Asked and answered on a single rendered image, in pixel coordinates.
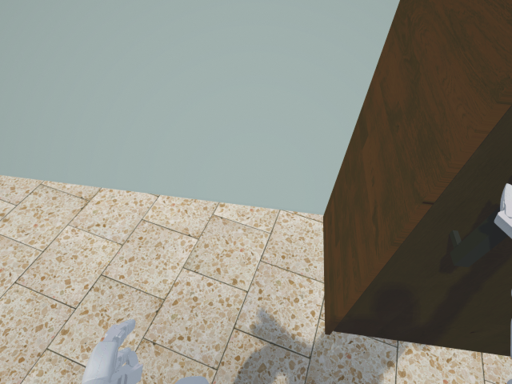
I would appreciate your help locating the handle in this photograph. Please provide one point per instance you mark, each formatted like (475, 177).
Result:
(484, 238)

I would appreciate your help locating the left robot hand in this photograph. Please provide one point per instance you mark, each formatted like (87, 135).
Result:
(106, 361)

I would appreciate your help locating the right robot hand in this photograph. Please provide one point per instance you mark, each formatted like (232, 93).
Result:
(504, 218)

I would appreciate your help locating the wardrobe door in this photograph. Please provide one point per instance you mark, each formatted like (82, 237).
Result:
(419, 296)

